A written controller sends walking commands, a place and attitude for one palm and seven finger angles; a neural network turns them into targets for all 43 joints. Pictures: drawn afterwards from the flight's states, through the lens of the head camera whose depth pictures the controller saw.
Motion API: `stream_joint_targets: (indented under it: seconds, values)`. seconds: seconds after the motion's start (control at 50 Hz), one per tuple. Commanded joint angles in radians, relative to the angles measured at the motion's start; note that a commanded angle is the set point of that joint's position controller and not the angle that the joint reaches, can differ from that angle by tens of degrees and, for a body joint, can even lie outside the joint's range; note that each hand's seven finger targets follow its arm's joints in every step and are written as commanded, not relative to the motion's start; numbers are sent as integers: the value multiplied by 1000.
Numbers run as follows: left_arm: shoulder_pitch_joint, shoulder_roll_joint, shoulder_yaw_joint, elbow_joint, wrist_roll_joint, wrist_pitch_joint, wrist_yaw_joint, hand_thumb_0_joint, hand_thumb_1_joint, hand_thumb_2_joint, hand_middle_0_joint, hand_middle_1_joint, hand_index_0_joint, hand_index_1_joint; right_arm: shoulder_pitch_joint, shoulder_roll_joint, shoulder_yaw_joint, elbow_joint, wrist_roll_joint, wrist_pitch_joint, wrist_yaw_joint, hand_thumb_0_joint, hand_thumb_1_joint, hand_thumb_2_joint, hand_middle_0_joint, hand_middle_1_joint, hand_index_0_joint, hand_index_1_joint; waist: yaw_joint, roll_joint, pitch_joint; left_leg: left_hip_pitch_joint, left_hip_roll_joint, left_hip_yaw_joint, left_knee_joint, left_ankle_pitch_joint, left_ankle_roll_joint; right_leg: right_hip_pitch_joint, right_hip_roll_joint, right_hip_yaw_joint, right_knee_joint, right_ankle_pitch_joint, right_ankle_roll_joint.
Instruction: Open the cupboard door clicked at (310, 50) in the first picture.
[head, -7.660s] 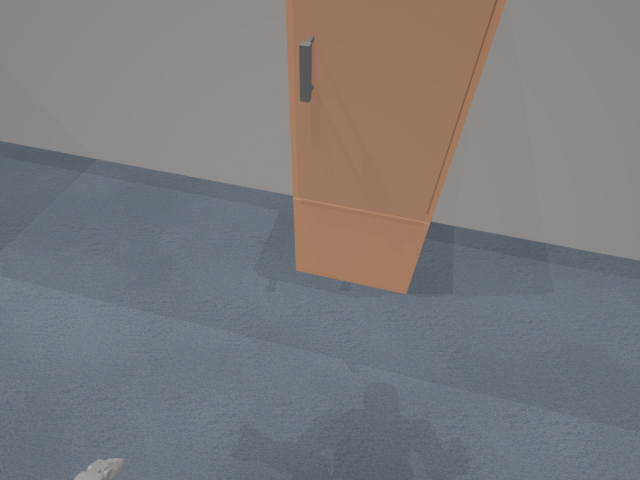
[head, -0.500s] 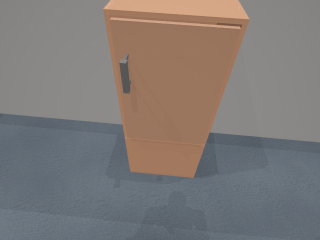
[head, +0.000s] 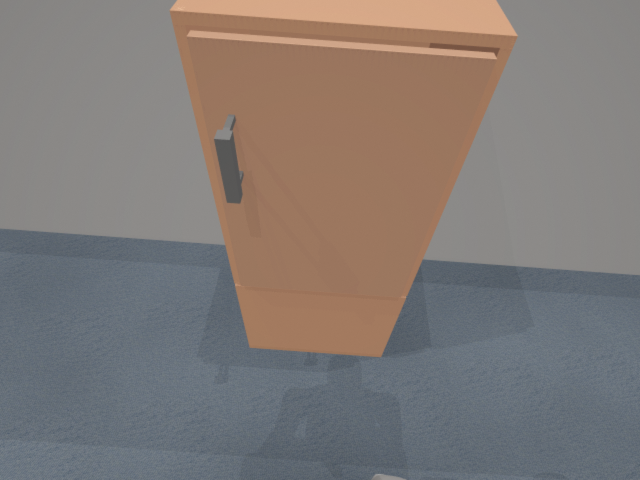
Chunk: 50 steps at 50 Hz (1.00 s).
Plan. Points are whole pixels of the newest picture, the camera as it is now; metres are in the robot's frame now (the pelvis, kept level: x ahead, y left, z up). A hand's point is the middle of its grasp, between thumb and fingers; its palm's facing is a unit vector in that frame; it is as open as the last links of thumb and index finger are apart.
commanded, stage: come to a stop and stand still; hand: left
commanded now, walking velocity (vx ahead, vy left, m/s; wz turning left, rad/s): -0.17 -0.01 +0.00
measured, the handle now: (232, 160) +0.55 +0.16 +0.08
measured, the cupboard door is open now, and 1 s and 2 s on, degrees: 0 0 0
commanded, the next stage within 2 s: look again from close up in 0.76 s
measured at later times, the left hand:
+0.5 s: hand out of the picture +0.04 +0.18 -0.18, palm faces +0.09 -0.98 -0.19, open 7.3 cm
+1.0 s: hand out of the picture -0.02 +0.17 -0.17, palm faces +0.08 -0.96 -0.25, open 7.4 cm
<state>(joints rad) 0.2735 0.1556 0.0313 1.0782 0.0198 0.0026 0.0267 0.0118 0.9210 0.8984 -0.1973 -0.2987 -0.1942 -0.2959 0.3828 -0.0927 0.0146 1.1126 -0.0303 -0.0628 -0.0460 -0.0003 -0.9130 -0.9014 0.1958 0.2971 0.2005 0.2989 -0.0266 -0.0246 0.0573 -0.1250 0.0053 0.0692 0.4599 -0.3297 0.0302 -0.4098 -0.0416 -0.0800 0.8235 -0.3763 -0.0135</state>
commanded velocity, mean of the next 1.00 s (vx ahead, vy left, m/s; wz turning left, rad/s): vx -0.02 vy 0.02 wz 0.00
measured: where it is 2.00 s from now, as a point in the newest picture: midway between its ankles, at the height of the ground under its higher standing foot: outside the picture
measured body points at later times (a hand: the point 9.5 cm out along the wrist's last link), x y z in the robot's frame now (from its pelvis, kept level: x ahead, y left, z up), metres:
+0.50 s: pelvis -0.01 +0.00 +0.00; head +0.00 +0.01 +0.45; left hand +0.04 +0.23 -0.16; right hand +0.04 -0.23 -0.15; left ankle -0.02 +0.10 -0.74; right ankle +0.05 -0.13 -0.74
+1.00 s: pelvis -0.01 -0.02 +0.00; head -0.02 -0.04 +0.45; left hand -0.02 +0.22 -0.15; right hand +0.02 -0.24 -0.17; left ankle -0.02 +0.10 -0.74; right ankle +0.05 -0.13 -0.74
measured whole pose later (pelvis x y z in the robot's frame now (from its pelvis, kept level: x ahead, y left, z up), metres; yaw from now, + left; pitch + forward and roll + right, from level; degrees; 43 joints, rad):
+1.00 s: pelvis -0.01 -0.02 +0.00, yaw +3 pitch -2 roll +1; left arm 0.32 0.17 0.00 1.08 0.01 -0.01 0.03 0.00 0.90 0.90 -0.20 -0.30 -0.19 -0.30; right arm 0.31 -0.18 0.00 1.02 -0.02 -0.01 -0.02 0.01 -0.92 -0.90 0.20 0.30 0.20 0.30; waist 0.01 0.03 0.00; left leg -0.16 0.00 0.08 0.47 -0.27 0.01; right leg -0.28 -0.06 -0.07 0.51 -0.20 -0.01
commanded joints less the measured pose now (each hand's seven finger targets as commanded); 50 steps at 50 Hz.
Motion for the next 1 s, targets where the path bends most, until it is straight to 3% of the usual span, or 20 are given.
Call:
stream_joint_targets:
  seconds: [0.0, 0.02, 0.04, 0.06, 0.1, 0.12, 0.18, 0.24, 0.28, 0.3, 0.36, 0.4, 0.5, 0.58, 0.6, 0.62, 0.64, 0.66, 0.78, 0.98]
  values:
    - [99, 31, 5, -37, -9, -21, -6, 0, 900, 900, -200, -300, -200, -300, 12, -163, -37, -26, 18, 9, -14, 0, -900, -900, 200, 300, 200, 300, 68, 124, -25, -57, 178, -95, -11, 715, 67, 213, -7, 8, -334, 306, 9]
    - [114, 80, 14, -39, -6, -29, 0, 0, 900, 900, -200, -300, -200, -300, 27, -143, -40, -30, 21, 12, -11, 0, -900, -900, 200, 300, 200, 300, 69, 58, -54, -103, 146, -92, 35, 588, 32, 304, -46, 60, -355, 521, 1]
    - [124, 125, 22, -45, -4, -32, 5, 0, 900, 900, -200, -300, -200, -300, 51, -128, -47, -36, 26, 17, -7, 0, -900, -900, 200, 300, 200, 300, 62, -2, -94, -192, 89, -75, 79, 365, 1, 387, -145, 176, -283, 799, -50]
    - [113, 154, 23, -48, -7, -29, 5, 0, 900, 900, -200, -300, -200, -300, 75, -111, -53, -34, 28, 27, -2, 0, -900, -900, 200, 300, 200, 300, 47, -11, -86, -227, 28, -58, 99, 149, -15, 378, -234, 205, -261, 958, -97]
    - [95, 166, 26, -58, -7, -31, 13, 0, 900, 900, -200, -300, -200, -300, 86, -72, -55, -29, 31, 51, -2, 0, -900, -900, 200, 300, 200, 300, 43, -225, -168, -213, 7, -12, 271, -171, -39, 380, -318, 257, -332, 1041, -178]
    - [75, 155, 24, -64, -3, -28, 20, 0, 900, 900, -200, -300, -200, -300, 61, -67, -57, -36, 30, 56, -3, 0, -900, -900, 200, 300, 200, 300, 49, -253, -157, -225, 14, -25, 335, -249, -39, 354, -330, 263, -350, 1051, -207]
    - [-15, 158, 31, -111, 7, -12, 25, 0, 900, 900, -200, -300, -200, -300, 42, -65, -55, -40, 29, 63, 7, 0, -900, -900, 200, 300, 200, 300, 25, -163, -141, -200, 16, -27, 283, -202, -42, 265, -295, 225, -366, 824, -200]
    - [-84, 155, 33, -138, -3, 4, 19, 0, 900, 900, -200, -300, -200, -300, 93, -62, -54, -23, 22, 67, 15, 0, -900, -900, 200, 300, 200, 300, -11, -84, -92, -14, 13, 16, 12, 35, -42, 65, -209, 184, -373, 352, -110]
    - [-106, 91, 23, -169, -8, 22, 8, 0, 900, 900, -200, -300, -200, -300, 34, -131, -59, -62, 7, 60, 19, 0, -900, -900, 200, 300, 200, 300, 14, 142, 6, -165, 170, -178, -159, 18, 30, 32, -47, 68, -316, 44, -10]
    - [-119, 79, 20, -168, -2, 29, 8, 0, 900, 900, -200, -300, -200, -300, -37, -153, -60, -90, 4, 54, 20, 0, -900, -900, 200, 300, 200, 300, 24, 218, 59, -291, 227, -241, -242, -17, 66, 105, -13, 23, -235, 43, 9]
    - [-20, 57, 13, -127, 7, 18, -1, 0, 900, 900, -200, -300, -200, -300, -124, -156, -57, -126, 7, 41, 12, 0, -900, -900, 200, 300, 200, 300, 72, 135, 5, -261, 185, -161, -172, 129, 64, 197, -26, 51, -249, 152, 1]
    - [10, 72, 5, -108, 2, 3, 0, 0, 900, 900, -200, -300, -200, -300, -102, -146, -54, -122, 11, 36, 13, 0, -900, -900, 200, 300, 200, 300, 60, 114, -33, -170, 131, -119, -119, 183, 35, 197, -49, 93, -344, 237, -4]
    - [13, 90, -7, -84, -1, -10, 0, 0, 900, 900, -200, -300, -200, -300, -70, -146, -46, -101, 15, 42, 18, 0, -900, -900, 200, 300, 200, 300, 32, 13, -31, -129, 112, -88, -133, 53, 7, 183, -70, 130, -427, 213, -9]
    - [38, 90, -17, -54, -3, -15, 0, 0, 900, 900, -200, -300, -200, -300, -59, -148, -35, -80, 17, 40, 19, 0, -900, -900, 200, 300, 200, 300, 31, 13, -4, -124, 113, -88, -163, 40, 5, 182, -67, 130, -452, 198, -8]
    - [122, 118, -25, -6, 2, -14, 42, 0, 900, 900, -200, -300, -200, -300, -155, -224, -46, -146, 30, 37, 29, 0, -900, -900, 200, 300, 200, 300, 57, 112, 25, -151, 138, -25, -23, 110, -23, 171, -97, 108, -386, 276, -4]
    - [118, 150, -27, -7, 4, -33, 32, 0, 900, 900, -200, -300, -200, -300, -167, -202, -35, -171, 26, 28, 37, 0, -900, -900, 200, 300, 200, 300, 50, 139, -14, -162, 95, -25, -1, 190, -31, 184, -111, 105, -367, 403, -23]
    - [95, 150, -23, -36, 2, -34, 27, 0, 900, 900, -200, -300, -200, -300, -71, -158, -29, -175, 18, 27, 32, 0, -900, -900, 200, 300, 200, 300, 12, 117, -128, -109, 89, -70, -33, 163, -35, 220, -107, 135, -320, 324, -37]
    - [64, 145, -20, -45, 0, -27, 19, 0, 900, 900, -200, -300, -200, -300, -58, -181, -34, -170, 16, 27, 27, 0, -900, -900, 200, 300, 200, 300, 11, 111, -129, -106, 110, -92, -48, 182, -22, 202, -81, 104, -315, 242, -30]
    - [66, 117, -19, -47, 1, -14, 3, 0, 900, 900, -200, -300, -200, -300, -72, -211, -44, -185, 16, 34, 21, 0, -900, -900, 200, 300, 200, 300, 28, 18, 39, -226, 113, -133, -154, -61, 12, 162, -48, 93, -365, 130, -13]
    - [48, 143, -8, -49, -5, -33, 3, 0, 900, 900, -200, -300, -200, -300, -18, -189, -31, -122, 14, 28, 25, 0, -900, -900, 200, 300, 200, 300, 19, -36, 18, -145, 75, -83, -112, 44, 3, 147, -86, 152, -461, 78, -30]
